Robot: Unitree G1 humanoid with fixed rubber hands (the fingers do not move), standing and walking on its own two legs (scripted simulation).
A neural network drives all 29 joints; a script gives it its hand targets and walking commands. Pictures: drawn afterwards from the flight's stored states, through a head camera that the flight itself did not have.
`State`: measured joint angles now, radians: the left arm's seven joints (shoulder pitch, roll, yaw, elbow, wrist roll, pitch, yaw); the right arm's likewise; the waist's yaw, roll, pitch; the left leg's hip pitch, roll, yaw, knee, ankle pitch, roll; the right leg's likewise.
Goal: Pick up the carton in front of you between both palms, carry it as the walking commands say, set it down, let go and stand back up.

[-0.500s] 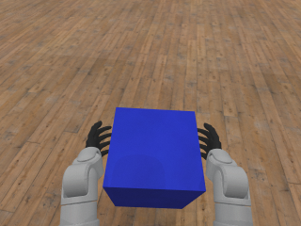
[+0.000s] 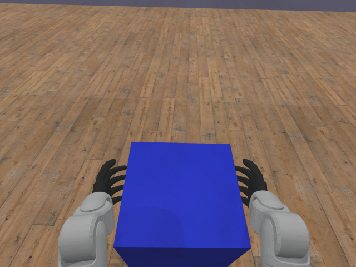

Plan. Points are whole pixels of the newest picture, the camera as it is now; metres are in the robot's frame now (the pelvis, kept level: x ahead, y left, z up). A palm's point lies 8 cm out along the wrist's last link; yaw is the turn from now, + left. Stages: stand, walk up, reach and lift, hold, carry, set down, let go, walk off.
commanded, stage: carry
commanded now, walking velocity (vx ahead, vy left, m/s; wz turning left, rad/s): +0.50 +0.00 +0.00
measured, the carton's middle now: (178, 211) +0.25 +0.00 +0.02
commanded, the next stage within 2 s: none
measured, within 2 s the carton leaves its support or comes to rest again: neither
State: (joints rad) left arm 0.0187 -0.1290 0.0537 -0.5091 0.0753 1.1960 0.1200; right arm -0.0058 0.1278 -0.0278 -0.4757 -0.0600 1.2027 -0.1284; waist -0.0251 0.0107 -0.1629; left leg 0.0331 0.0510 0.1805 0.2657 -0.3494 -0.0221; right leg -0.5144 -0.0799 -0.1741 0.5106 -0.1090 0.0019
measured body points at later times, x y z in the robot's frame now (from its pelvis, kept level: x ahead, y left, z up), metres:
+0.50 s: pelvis +0.31 +0.00 +0.00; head +0.29 +0.00 +0.44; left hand +0.56 +0.16 +0.10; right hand +0.56 -0.15 +0.10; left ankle +0.44 +0.11 -0.73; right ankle +0.16 -0.11 -0.74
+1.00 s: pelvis +0.64 +0.00 -0.01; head +0.62 +0.00 +0.44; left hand +0.89 +0.15 +0.09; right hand +0.89 -0.15 +0.09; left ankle +0.46 +0.11 -0.74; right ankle +0.77 -0.10 -0.73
